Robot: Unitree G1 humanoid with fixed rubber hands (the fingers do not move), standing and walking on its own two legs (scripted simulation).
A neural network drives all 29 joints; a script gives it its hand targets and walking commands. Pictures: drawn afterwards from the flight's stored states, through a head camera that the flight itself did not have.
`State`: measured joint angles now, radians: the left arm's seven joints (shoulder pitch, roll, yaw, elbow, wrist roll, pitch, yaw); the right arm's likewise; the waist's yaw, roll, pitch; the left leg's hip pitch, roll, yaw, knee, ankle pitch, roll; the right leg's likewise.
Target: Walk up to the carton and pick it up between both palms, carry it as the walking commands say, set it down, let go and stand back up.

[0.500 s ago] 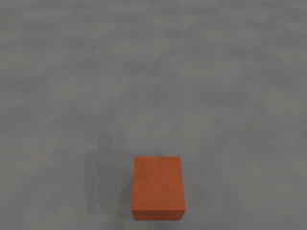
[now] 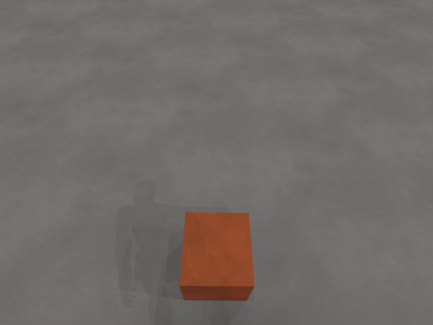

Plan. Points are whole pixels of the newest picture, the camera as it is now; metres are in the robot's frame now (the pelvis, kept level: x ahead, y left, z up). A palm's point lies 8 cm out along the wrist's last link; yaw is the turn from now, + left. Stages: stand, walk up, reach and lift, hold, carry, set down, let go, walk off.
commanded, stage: stand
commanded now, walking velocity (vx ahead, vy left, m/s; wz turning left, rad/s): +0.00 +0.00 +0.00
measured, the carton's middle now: (216, 256) +0.45 -0.01 -0.66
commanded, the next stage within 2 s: reach and lift in 0.38 s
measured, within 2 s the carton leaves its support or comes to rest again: neither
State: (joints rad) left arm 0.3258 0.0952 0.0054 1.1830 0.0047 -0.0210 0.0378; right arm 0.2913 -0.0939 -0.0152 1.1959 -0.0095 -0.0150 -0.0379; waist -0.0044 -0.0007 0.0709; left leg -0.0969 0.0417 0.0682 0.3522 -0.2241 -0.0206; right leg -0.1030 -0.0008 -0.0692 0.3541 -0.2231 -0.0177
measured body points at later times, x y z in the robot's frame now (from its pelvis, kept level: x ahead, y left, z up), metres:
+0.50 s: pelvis -0.01 +0.01 -0.01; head +0.01 +0.01 +0.44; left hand -0.01 +0.22 -0.17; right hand +0.00 -0.21 -0.17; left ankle -0.02 +0.13 -0.75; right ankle -0.02 -0.10 -0.75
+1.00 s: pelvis -0.05 +0.00 -0.06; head +0.09 +0.01 +0.36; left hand +0.17 +0.20 -0.19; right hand +0.14 -0.23 -0.19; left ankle -0.02 +0.13 -0.75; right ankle -0.02 -0.10 -0.75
